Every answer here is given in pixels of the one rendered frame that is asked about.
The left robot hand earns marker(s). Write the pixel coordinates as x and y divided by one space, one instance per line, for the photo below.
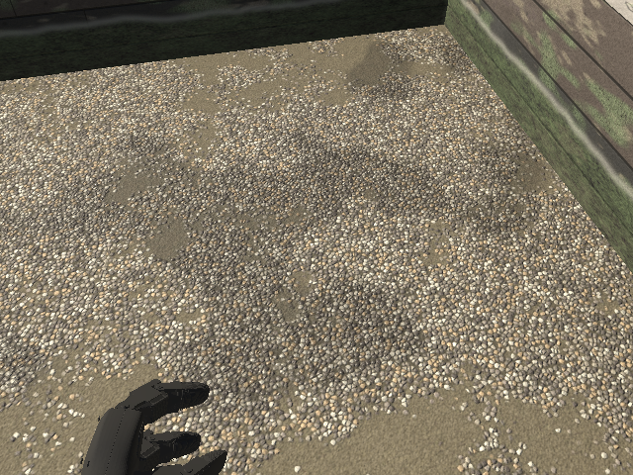
120 446

